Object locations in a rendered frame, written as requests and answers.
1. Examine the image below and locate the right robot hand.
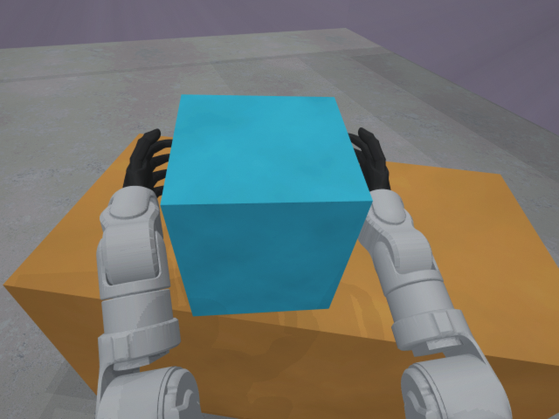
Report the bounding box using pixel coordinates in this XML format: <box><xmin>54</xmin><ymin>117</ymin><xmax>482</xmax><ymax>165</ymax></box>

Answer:
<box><xmin>348</xmin><ymin>127</ymin><xmax>391</xmax><ymax>192</ymax></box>

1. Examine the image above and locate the carton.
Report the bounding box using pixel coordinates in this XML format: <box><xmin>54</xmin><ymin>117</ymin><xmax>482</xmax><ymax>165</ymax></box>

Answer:
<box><xmin>160</xmin><ymin>94</ymin><xmax>373</xmax><ymax>316</ymax></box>

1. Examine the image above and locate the robot right upper arm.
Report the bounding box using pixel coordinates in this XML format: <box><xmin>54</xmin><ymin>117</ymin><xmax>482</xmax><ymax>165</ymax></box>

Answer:
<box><xmin>401</xmin><ymin>354</ymin><xmax>512</xmax><ymax>419</ymax></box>

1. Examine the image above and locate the left robot hand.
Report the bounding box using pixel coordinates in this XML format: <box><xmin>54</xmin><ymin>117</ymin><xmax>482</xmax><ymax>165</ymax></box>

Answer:
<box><xmin>123</xmin><ymin>128</ymin><xmax>173</xmax><ymax>198</ymax></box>

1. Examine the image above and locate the robot left upper arm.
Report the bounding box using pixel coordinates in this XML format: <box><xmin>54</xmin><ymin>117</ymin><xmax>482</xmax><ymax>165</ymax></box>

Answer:
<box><xmin>97</xmin><ymin>366</ymin><xmax>203</xmax><ymax>419</ymax></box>

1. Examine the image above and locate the pedestal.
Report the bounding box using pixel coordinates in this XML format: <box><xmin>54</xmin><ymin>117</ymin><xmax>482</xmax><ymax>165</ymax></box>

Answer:
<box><xmin>3</xmin><ymin>134</ymin><xmax>559</xmax><ymax>419</ymax></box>

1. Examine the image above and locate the left robot forearm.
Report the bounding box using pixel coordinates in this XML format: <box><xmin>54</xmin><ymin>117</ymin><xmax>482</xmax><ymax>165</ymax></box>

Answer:
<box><xmin>95</xmin><ymin>186</ymin><xmax>181</xmax><ymax>419</ymax></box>

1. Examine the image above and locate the right robot forearm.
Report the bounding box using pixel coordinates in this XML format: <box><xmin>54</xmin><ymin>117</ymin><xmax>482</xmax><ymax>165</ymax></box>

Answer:
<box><xmin>358</xmin><ymin>189</ymin><xmax>513</xmax><ymax>419</ymax></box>

